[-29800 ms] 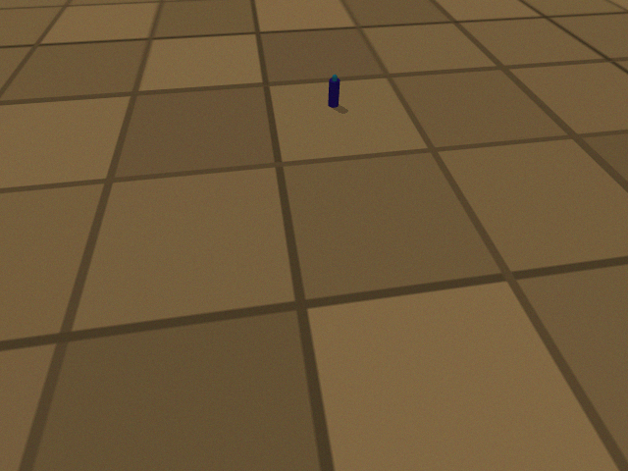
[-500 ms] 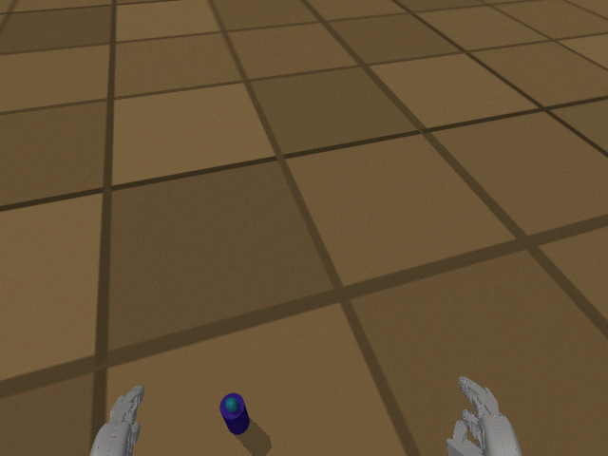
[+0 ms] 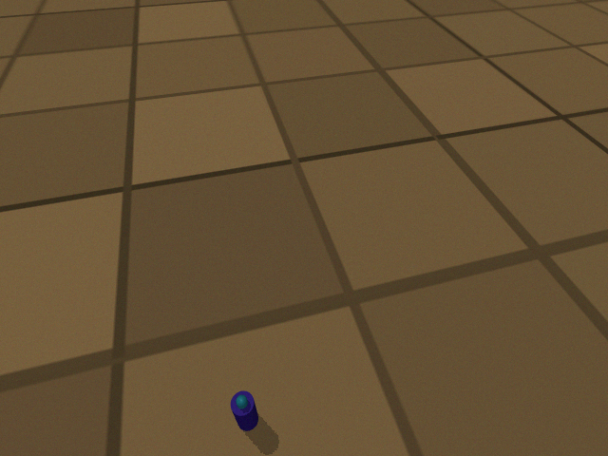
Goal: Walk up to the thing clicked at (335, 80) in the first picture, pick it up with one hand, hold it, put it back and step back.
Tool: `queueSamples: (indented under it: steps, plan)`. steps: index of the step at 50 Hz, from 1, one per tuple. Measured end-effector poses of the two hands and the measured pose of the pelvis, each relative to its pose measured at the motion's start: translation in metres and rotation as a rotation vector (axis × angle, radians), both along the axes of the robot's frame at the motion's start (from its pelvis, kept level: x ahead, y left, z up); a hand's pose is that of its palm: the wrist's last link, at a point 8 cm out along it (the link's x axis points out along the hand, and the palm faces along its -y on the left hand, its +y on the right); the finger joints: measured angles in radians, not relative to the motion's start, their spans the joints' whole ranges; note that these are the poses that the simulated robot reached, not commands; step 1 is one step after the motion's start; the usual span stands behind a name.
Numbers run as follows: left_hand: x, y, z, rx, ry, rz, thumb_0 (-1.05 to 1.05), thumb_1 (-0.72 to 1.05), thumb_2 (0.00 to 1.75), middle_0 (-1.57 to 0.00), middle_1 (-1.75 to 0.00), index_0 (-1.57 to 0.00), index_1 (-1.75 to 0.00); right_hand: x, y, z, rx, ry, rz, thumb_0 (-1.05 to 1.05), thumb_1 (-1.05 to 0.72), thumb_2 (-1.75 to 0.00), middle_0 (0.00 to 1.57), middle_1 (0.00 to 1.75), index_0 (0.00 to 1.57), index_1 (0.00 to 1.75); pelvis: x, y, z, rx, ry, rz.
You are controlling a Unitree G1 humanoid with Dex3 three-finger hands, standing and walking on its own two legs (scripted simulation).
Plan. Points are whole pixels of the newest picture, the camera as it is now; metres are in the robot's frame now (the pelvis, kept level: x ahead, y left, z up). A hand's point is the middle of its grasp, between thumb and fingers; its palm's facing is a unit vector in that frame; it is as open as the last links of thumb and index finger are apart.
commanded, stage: stand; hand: left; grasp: from the side
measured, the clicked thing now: (244, 409) +0.37 +0.17 -0.67
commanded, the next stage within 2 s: step back in 1.86 s
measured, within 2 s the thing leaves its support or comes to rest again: neither
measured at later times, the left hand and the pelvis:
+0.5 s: hand out of the picture +0.03 +0.25 -0.14, palm faces +0.00 -0.94 -0.35, open 7.4 cm; pelvis -0.02 +0.00 +0.02, yaw +1 degrees
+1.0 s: hand out of the picture +0.04 +0.23 -0.14, palm faces -0.01 -0.94 -0.34, open 7.4 cm; pelvis -0.01 -0.01 +0.02, yaw +0 degrees
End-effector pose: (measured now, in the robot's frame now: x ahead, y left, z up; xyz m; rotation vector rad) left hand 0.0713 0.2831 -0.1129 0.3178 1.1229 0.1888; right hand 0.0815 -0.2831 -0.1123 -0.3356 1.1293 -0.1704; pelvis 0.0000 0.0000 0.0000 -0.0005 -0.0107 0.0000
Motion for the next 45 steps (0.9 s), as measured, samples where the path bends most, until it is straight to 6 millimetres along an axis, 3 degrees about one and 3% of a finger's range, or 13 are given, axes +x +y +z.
queueSamples:
  steps: [13,28,45]
  plan:
    - [-0.030,0.002,0.004,-0.013,0.093,0.042,0.01,0.90,0.89,-0.20,-0.30,-0.20,-0.30,-0.019,0.013,0.001,0.041,0.069,-0.020,0.00,-0.90,-0.90,0.20,0.30,0.20,0.30,-0.008,0.003,0.015,0.001,-0.048,0.006]
    - [-0.047,0.009,0.010,0.007,0.137,0.066,0.00,0.90,0.90,-0.20,-0.30,-0.20,-0.30,-0.038,0.001,0.002,0.032,0.113,-0.041,0.00,-0.90,-0.90,0.20,0.30,0.20,0.30,-0.018,0.000,0.019,0.004,-0.055,0.010]
    - [-0.045,-0.001,0.008,-0.003,0.162,0.064,0.00,0.90,0.90,-0.20,-0.30,-0.20,-0.30,-0.042,-0.010,0.002,0.029,0.143,-0.045,0.00,-0.90,-0.90,0.20,0.30,0.20,0.30,-0.015,-0.009,0.020,0.002,-0.044,0.008]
